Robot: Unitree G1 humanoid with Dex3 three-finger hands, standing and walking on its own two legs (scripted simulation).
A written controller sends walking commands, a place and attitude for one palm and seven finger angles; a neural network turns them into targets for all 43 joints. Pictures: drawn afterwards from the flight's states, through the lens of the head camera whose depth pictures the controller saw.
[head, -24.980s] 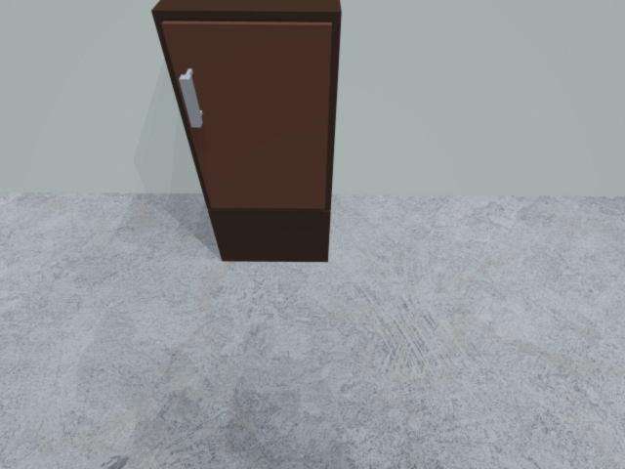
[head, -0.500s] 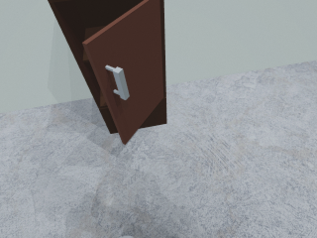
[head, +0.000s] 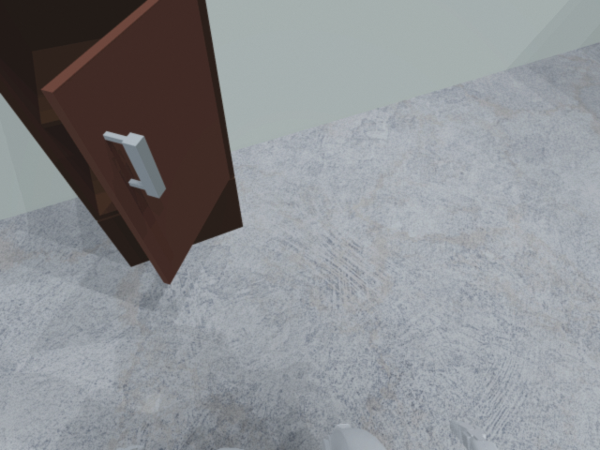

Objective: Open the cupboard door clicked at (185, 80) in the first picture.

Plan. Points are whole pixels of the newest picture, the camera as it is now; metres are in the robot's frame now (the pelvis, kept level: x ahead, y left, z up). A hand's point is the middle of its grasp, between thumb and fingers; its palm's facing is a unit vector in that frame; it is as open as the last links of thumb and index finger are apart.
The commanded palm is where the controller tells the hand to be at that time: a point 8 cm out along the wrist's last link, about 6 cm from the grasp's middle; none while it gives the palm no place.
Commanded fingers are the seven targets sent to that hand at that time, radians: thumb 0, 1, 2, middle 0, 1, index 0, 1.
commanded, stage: walk to a spot facing it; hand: left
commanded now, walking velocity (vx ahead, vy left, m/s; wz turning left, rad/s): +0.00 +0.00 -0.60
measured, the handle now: (134, 164) +0.53 +0.34 -0.01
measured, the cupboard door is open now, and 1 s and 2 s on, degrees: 47 47 47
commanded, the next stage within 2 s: none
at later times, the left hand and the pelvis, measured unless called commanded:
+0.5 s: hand (216, 415) +0.17 +0.14 -0.17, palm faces -0.32 -0.92 -0.21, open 7.4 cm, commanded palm none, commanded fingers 0.00 0.90 0.90 -0.20 -0.30 -0.20 -0.30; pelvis +0.02 -0.02 +0.00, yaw -19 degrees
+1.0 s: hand (323, 353) +0.28 -0.02 -0.16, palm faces -0.59 -0.79 -0.19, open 7.4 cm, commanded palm none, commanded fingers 0.00 0.90 0.90 -0.20 -0.30 -0.20 -0.30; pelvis +0.12 -0.13 +0.01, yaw -37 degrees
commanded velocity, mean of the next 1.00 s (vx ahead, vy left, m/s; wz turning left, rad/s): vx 0.22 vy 0.00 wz -0.53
